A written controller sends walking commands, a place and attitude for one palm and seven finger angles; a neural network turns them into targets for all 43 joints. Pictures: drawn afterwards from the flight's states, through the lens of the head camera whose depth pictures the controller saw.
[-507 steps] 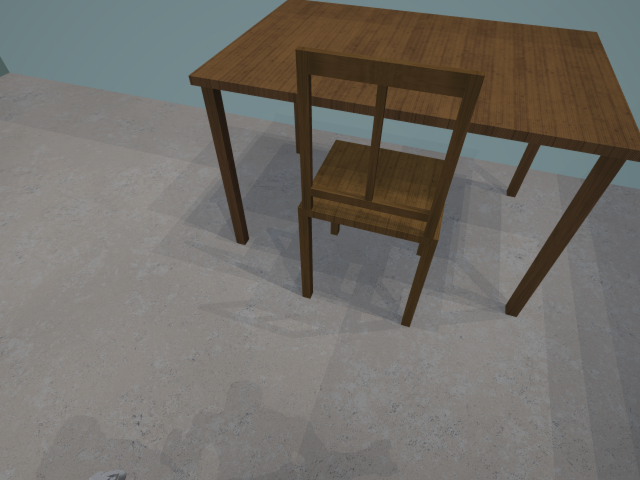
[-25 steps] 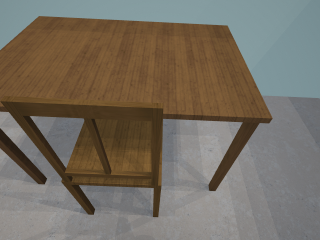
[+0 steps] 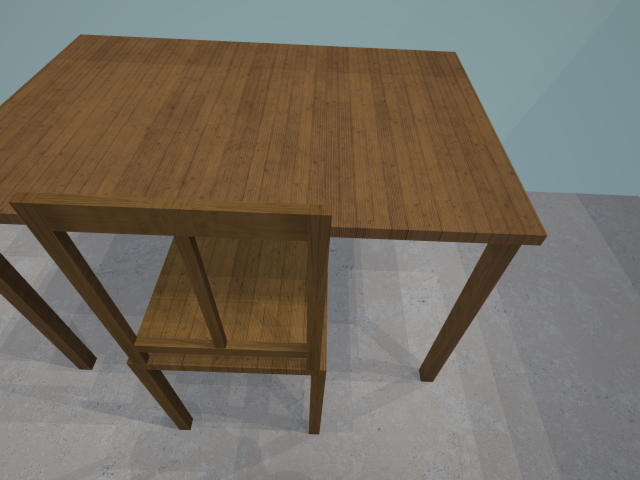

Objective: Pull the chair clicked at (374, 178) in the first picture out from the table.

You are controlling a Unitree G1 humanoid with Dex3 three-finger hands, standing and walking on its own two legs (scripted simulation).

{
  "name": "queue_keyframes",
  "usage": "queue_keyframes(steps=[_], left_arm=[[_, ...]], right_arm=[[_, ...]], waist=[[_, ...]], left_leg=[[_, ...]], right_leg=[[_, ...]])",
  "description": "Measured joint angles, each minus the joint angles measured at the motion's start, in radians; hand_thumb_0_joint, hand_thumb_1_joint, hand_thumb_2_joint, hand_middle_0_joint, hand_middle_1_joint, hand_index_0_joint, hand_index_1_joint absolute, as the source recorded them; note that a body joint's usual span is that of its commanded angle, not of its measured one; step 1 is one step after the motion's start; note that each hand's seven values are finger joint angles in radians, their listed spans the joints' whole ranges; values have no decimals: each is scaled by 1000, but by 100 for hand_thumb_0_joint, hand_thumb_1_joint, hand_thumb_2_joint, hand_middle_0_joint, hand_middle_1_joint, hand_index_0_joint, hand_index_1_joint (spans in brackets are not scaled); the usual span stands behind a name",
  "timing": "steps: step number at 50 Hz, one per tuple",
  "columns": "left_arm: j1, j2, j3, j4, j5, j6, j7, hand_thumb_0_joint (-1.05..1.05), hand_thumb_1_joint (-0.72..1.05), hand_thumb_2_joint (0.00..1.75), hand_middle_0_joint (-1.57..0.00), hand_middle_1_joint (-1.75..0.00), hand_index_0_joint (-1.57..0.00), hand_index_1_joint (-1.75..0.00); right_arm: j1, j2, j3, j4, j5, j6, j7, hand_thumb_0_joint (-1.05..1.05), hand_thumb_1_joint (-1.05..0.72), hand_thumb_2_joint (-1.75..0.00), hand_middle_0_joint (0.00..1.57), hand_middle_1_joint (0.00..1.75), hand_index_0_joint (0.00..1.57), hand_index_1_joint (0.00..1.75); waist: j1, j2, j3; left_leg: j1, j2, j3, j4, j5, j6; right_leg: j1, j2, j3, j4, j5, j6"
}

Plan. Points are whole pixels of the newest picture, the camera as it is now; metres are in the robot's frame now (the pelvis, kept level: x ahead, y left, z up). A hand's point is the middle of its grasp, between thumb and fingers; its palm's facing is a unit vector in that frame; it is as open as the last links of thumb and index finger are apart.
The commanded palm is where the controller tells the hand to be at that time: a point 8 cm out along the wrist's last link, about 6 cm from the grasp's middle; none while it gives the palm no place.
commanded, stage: look again from close up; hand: left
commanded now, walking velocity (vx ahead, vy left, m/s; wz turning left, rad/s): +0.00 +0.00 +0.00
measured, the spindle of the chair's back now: (205, 298) +0.39 +0.21 -0.06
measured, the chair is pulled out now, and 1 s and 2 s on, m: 0.00 0.00 0.00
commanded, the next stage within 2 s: come to a stop and stand still in 0.76 s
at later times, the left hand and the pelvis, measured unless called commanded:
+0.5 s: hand out of the picture -0.03 +0.16 -0.18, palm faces +0.02 -0.99 -0.16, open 7.4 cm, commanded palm none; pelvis -0.01 +0.00 +0.00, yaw +0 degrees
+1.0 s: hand out of the picture -0.03 +0.16 -0.18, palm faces +0.01 -0.99 -0.17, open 7.4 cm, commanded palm none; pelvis -0.01 +0.00 -0.01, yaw +1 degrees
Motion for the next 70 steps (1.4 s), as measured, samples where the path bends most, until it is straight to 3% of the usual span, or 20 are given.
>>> queue_keyframes(steps=[45, 48, 53, 70], left_arm=[[10, -7, 0, -1, 2, -2, 1, 1, 90, 90, -20, -30, -19, -30], [0, -14, -3, -4, 6, -11, 7, 1, 90, 90, -20, -30, -20, -30], [-9, -7, 4, -11, 6, 2, -2, 1, 90, 90, -20, -30, -20, -30], [-74, 29, 17, -48, 3, 12, 3, 1, 91, 90, -20, -30, -19, -30]], right_arm=[[5, 9, -2, 7, 2, 0, 1, 0, -91, -89, 20, 30, 19, 30], [3, -10, -6, -34, -5, 22, 10, 0, -91, -89, 20, 30, 19, 30], [16, -34, -18, -85, -16, 25, 17, 0, -91, -89, 20, 30, 19, 30], [-15, -52, -8, -88, -13, 4, 5, 1, -93, -89, 20, 30, 19, 30]], waist=[[-2, 2, -5], [-12, 29, 4], [-22, 42, -8], [-9, 21, -3]], left_leg=[[-12, 5, 4, 5, 10, -2], [-72, 20, -15, 91, -23, -3], [-107, 3, -17, 147, -56, 13], [-38, -30, 11, 94, -66, 29]], right_leg=[[-14, 5, 5, 4, 13, -4], [-40, 15, -13, 28, 7, -2], [-82, -6, -14, 106, -39, 7], [-46, -36, 15, 111, -70, 29]])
